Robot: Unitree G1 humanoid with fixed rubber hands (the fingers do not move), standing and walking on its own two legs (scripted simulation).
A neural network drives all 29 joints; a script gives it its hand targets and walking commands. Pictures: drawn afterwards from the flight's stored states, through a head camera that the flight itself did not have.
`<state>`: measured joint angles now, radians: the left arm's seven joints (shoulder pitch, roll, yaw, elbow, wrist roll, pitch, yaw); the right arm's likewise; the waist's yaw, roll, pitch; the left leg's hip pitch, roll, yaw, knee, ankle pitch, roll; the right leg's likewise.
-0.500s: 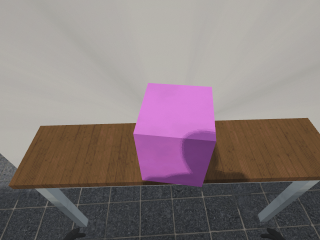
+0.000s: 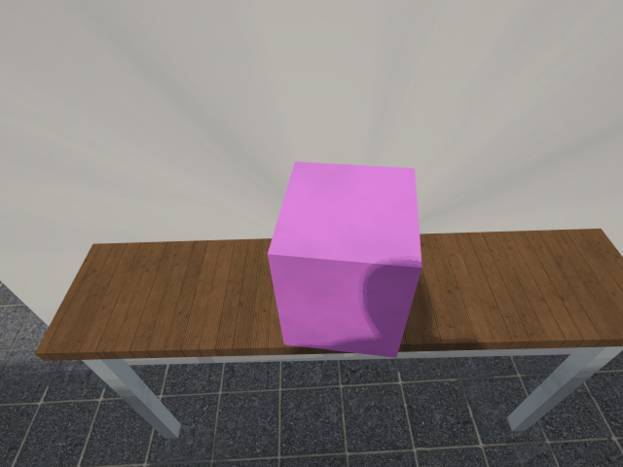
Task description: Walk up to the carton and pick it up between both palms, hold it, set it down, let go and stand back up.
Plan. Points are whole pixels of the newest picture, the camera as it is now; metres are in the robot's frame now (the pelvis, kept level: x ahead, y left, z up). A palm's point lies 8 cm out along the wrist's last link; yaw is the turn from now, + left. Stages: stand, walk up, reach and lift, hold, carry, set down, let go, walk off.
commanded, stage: stand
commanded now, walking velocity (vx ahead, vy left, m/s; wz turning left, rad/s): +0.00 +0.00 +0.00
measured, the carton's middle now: (346, 260) +0.45 -0.03 -0.02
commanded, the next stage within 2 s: none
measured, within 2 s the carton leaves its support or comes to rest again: neither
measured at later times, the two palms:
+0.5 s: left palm out of the picture +0.03 +0.29 -0.12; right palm out of the picture +0.06 -0.30 -0.12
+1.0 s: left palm out of the picture +0.05 +0.29 -0.12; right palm out of the picture +0.07 -0.31 -0.12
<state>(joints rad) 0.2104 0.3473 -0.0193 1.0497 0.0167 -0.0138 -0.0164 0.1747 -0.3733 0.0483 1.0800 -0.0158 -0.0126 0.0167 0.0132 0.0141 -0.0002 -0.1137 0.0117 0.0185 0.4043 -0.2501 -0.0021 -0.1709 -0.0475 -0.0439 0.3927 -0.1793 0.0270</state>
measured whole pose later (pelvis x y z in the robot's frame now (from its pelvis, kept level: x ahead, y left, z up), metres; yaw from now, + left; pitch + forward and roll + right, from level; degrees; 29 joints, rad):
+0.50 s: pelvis +0.00 +0.00 +0.00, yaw +1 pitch -2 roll +0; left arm 0.19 0.35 -0.01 1.12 0.01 -0.01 -0.01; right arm 0.15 -0.38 0.04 1.13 -0.01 -0.01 0.01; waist 0.01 0.01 0.02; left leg -0.09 0.01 0.01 0.35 -0.22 -0.01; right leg -0.15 -0.05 -0.06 0.34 -0.15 0.02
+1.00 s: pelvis +0.01 -0.01 +0.00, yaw +1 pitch -2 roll +0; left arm 0.15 0.35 -0.01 1.13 0.01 -0.01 -0.01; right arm 0.14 -0.38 0.03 1.13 -0.01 -0.01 0.01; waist 0.01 0.01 0.03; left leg -0.07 0.02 0.00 0.33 -0.21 -0.01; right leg -0.13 -0.04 -0.06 0.33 -0.16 0.02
